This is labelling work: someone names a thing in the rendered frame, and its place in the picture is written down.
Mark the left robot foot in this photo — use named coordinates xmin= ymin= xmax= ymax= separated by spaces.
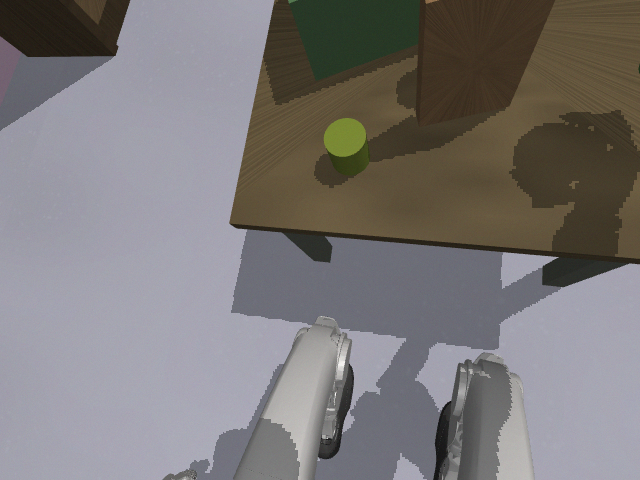
xmin=318 ymin=364 xmax=354 ymax=459

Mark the right robot foot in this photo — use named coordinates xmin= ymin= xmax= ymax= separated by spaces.
xmin=433 ymin=401 xmax=451 ymax=480

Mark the bookshelf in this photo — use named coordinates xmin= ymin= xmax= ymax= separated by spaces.
xmin=0 ymin=0 xmax=130 ymax=57

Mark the coffee table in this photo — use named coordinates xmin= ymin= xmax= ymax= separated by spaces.
xmin=229 ymin=0 xmax=640 ymax=287

